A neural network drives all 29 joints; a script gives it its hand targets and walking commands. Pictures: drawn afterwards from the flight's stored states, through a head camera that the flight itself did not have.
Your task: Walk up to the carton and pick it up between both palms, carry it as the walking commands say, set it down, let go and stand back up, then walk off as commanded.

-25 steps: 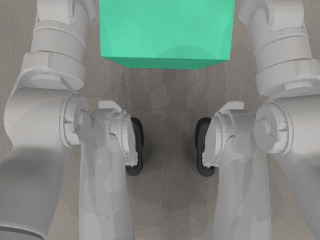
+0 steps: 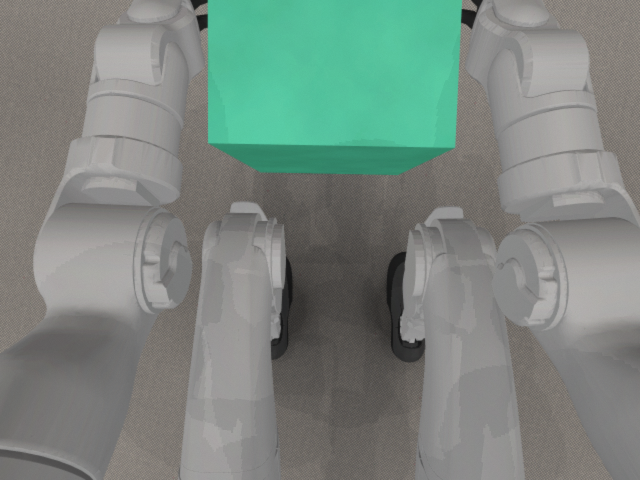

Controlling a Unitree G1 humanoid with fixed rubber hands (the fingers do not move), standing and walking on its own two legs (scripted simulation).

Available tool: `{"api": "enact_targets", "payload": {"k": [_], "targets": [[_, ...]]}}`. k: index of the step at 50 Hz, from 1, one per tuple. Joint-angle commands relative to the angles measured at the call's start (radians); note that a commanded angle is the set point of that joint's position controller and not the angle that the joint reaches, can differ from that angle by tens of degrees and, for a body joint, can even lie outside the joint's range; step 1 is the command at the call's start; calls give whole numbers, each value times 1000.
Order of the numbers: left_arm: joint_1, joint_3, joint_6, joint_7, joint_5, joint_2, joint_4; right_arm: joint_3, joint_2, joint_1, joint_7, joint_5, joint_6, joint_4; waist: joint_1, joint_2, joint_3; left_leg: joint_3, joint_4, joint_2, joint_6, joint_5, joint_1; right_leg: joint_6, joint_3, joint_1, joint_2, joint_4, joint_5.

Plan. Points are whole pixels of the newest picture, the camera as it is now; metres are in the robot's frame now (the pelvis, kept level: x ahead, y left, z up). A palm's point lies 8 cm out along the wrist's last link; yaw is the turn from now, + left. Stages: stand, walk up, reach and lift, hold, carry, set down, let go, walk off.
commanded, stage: reach and lift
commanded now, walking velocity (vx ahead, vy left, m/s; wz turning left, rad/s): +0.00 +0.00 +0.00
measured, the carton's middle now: (331, 68) +0.52 +0.03 -0.13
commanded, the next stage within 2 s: none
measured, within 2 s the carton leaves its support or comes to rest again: neither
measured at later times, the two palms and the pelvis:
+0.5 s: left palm out of the picture +0.52 +0.18 +0.02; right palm out of the picture +0.52 -0.11 +0.02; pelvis +0.00 +0.01 +0.05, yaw +0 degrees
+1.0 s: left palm out of the picture +0.50 +0.18 +0.10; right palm out of the picture +0.50 -0.11 +0.10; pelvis -0.01 +0.01 +0.11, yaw +0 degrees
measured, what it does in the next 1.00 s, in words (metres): rises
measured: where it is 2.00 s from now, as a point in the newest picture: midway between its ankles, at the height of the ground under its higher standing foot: (339, 324)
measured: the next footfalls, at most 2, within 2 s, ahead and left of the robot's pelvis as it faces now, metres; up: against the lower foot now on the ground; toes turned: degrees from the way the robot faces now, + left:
none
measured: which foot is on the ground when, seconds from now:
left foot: down 0.00-1.00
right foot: down 0.00-1.00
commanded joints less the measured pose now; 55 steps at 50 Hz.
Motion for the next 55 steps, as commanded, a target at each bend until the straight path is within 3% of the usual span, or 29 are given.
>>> {"api": "enact_targets", "payload": {"k": [1, 5, 6, 11, 12, 14, 18, 19, 21, 24, 25, 28, 29, 30, 31, 32, 33, 36, 37, 38, 39, 40, 42, 43, 44, 47, 52, 53, 55], "targets": [[-907, -293, -55, -317, -124, -1277, -467, 314, 1208, -862, 342, 127, -54, -360, 0, 1, -2370, 104, -398, -182, 22, 167, 751, -23, -73, 720, 125, -387, 157], [-902, -307, -59, -316, -129, -1289, -515, 334, 1242, -853, 345, 148, -52, -380, 21, 35, -2411, 109, -417, -179, 19, 211, 820, -24, -58, 774, 127, -406, 194], [-858, -305, -50, -318, -123, -1289, -469, 331, 1230, -845, 347, 144, -52, -385, 21, 8, -2413, 100, -427, -187, 19, 234, 830, -19, -69, 782, 129, -407, 215], [-847, -374, -49, -306, -163, -1351, -569, 366, 1220, -803, 348, 159, -55, -451, -29, 47, -2580, 86, -436, -198, 1, 342, 960, -26, -76, 837, 134, -422, 314], [-828, -388, -49, -301, -165, -1333, -589, 389, 1227, -802, 344, 175, -49, -471, -12, 37, -2609, 82, -439, -195, 3, 358, 968, -24, -65, 864, 133, -428, 331], [-810, -362, -41, -295, -161, -1335, -530, 384, 1198, -829, 338, 171, -50, -471, -12, 17, -2531, 81, -460, -192, 3, 320, 950, -24, -59, 867, 132, -451, 287], [-840, -383, -47, -284, -161, -1338, -604, 416, 1219, -851, 334, 183, -49, -498, 10, 30, -2516, 91, -485, -197, 6, 299, 963, -23, -42, 888, 131, -484, 266], [-852, -388, -49, -282, -175, -1331, -618, 416, 1197, -864, 331, 185, -51, -540, -12, 16, -2543, 78, -498, -198, 11, 308, 1010, -21, -48, 924, 133, -489, 276], [-814, -368, -37, -277, -151, -1337, -532, 397, 1194, -861, 333, 172, -47, -477, 14, 16, -2454, 70, -528, -193, 7, 252, 998, -25, -56, 861, 131, -500, 217], [-848, -335, -43, -279, -128, -1346, -495, 331, 1222, -811, 332, 136, -41, -363, -7, 33, -2315, 81, -557, -190, 5, 161, 924, -35, -39, 854, 126, -557, 140], [-801, -311, -46, -285, -115, -1332, -455, 348, 1222, -840, 333, 143, -50, -396, 11, 5, -2263, 84, -555, -183, 16, 143, 896, -21, -32, 846, 123, -560, 120], [-831, -333, -46, -292, -122, -1341, -494, 328, 1231, -765, 343, 126, -41, -334, -14, 28, -2297, 85, -584, -184, 9, 158, 934, -28, -42, 878, 123, -581, 143], [-758, -296, -43, -294, -90, -1341, -436, 340, 1243, -793, 341, 130, -44, -350, 25, 9, -2254, 91, -591, -180, 15, 148, 918, -23, -27, 880, 120, -602, 112], [-762, -309, -39, -299, -107, -1370, -418, 349, 1239, -800, 341, 134, -47, -362, 15, 10, -2280, 87, -595, -184, 12, 153, 928, -24, -35, 898, 123, -598, 125], [-796, -326, -44, -299, -114, -1355, -482, 353, 1240, -785, 341, 134, -46, -374, 8, 38, -2335, 88, -597, -183, 9, 177, 953, -26, -21, 933, 120, -612, 144], [-799, -341, -40, -298, -121, -1350, -511, 356, 1249, -766, 344, 132, -39, -370, -5, 13, -2375, 74, -606, -183, 9, 181, 994, -25, -40, 933, 123, -608, 154], [-777, -368, -35, -299, -133, -1380, -494, 356, 1223, -769, 342, 134, -44, -393, -27, 45, -2418, 63, -612, -183, 3, 214, 1041, -30, -51, 931, 127, -593, 186], [-816, -433, -35, -288, -183, -1376, -650, 407, 1246, -754, 337, 171, -32, -496, -51, 35, -2626, 56, -613, -196, -3, 318, 1166, -25, -49, 1048, 135, -604, 286], [-777, -411, -23, -282, -168, -1378, -594, 426, 1218, -805, 336, 189, -34, -516, -11, 57, -2581, 53, -619, -189, -4, 315, 1166, -29, -38, 1013, 130, -599, 269], [-772, -432, -23, -281, -177, -1385, -621, 423, 1234, -739, 335, 180, -28, -480, -21, 62, -2570, 61, -630, -194, -8, 328, 1164, -30, -39, 1032, 135, -616, 279], [-758, -439, -19, -277, -181, -1390, -650, 455, 1221, -798, 338, 201, -31, -579, -6, 53, -2651, 50, -639, -198, -7, 391, 1235, -27, -47, 1070, 139, -613, 340], [-738, -438, -17, -275, -192, -1406, -630, 453, 1220, -750, 339, 197, -26, -538, -25, 50, -2588, 44, -648, -195, -4, 353, 1208, -29, -35, 1058, 130, -630, 300], [-729, -431, -17, -268, -172, -1390, -604, 430, 1206, -735, 340, 187, -25, -497, -23, 56, -2488, 34, -663, -188, -2, 320, 1184, -35, -30, 992, 125, -643, 259], [-722, -388, -19, -271, -160, -1390, -550, 441, 1231, -764, 340, 191, -25, -482, 15, 24, -2415, 50, -675, -185, 5, 275, 1139, -27, -13, 1010, 121, -666, 209], [-742, -415, -30, -268, -173, -1399, -641, 452, 1236, -772, 340, 198, -26, -524, -1, 24, -2475, 44, -690, -193, 5, 293, 1193, -28, -19, 1069, 125, -674, 236], [-707, -386, -28, -274, -143, -1420, -524, 377, 1228, -683, 348, 142, -25, -367, -33, 48, -2282, 26, -727, -178, 1, 202, 1149, -36, -27, 964, 118, -692, 167], [-738, -367, -37, -283, -127, -1426, -512, 358, 1256, -692, 361, 121, -37, -339, -40, 45, -2230, 23, -764, -175, 0, 118, 1152, -42, -21, 966, 112, -752, 86], [-709, -333, -28, -291, -103, -1431, -422, 321, 1232, -689, 364, 97, -34, -286, -36, 54, -2155, 21, -788, -167, -4, 79, 1119, -41, -28, 941, 111, -749, 65], [-720, -352, -28, -299, -114, -1428, -472, 346, 1273, -677, 369, 108, -31, -320, -29, 44, -2192, 35, -799, -168, -4, 91, 1138, -40, -11, 1013, 109, -790, 67]]}}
